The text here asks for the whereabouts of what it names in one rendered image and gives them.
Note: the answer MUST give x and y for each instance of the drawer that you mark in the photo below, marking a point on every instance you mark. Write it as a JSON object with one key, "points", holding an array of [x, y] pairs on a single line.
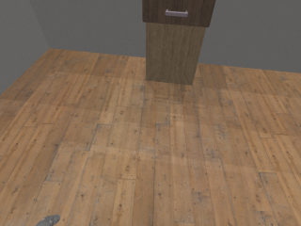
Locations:
{"points": [[199, 12]]}

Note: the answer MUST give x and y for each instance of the handle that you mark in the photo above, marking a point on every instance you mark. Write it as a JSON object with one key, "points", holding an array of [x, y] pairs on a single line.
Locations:
{"points": [[176, 13]]}

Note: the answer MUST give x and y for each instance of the cabinet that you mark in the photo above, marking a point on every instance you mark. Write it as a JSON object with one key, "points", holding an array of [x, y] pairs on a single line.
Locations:
{"points": [[172, 52]]}

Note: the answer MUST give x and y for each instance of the left robot hand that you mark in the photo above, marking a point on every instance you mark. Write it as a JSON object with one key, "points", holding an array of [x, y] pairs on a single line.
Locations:
{"points": [[49, 220]]}

